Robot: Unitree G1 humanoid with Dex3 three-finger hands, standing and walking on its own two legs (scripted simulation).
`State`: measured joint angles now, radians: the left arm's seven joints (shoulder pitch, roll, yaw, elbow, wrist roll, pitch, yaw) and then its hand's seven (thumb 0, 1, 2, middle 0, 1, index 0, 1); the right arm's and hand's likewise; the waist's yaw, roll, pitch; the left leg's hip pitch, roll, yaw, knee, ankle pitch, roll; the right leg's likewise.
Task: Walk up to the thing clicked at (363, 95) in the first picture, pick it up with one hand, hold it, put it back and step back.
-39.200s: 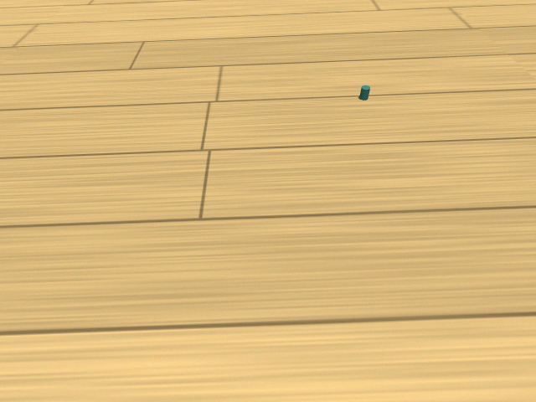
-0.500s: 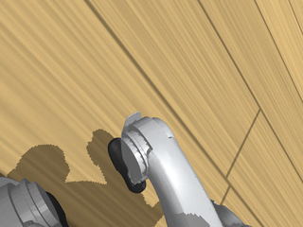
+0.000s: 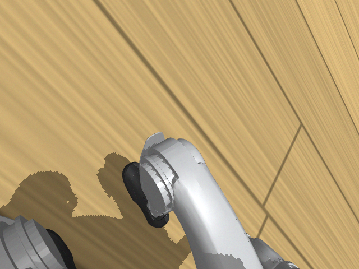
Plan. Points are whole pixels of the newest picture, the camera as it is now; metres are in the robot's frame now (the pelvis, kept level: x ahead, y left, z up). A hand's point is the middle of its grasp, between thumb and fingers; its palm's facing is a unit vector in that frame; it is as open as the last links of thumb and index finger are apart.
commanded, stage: rest palm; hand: left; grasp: from above
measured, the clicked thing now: out of the picture +0.54 +0.34 -0.28
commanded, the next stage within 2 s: close in 0.42 s
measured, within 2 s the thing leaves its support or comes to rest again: neither
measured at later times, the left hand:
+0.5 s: hand out of the picture +0.52 +0.33 -0.25, palm faces -0.43 -0.14 -0.89, open 12.6 cm
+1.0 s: hand out of the picture +0.52 +0.33 -0.25, palm faces -0.42 -0.14 -0.90, open 11.4 cm
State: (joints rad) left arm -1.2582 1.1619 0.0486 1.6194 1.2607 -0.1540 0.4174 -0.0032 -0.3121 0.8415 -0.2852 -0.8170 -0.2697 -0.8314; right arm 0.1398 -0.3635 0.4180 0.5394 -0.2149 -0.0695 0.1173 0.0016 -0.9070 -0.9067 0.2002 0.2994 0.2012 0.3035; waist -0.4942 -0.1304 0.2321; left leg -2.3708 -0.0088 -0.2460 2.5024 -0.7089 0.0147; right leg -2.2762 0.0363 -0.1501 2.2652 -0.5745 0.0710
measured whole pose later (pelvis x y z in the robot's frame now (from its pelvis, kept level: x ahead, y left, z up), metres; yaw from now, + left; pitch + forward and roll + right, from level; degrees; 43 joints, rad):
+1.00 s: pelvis +0.00 +0.00 +0.00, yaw -1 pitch +31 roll -18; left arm -1.26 1.18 0.04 1.59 1.26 -0.16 0.41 0.00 -0.08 0.65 -0.38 -0.80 -0.41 -0.77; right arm 0.13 -0.37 0.43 0.54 -0.22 -0.06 0.11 0.00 -0.90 -0.90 0.20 0.30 0.20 0.30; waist -0.49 -0.14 0.24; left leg -2.37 0.00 -0.25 2.50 -0.71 0.03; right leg -2.26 0.03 -0.16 2.25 -0.57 0.07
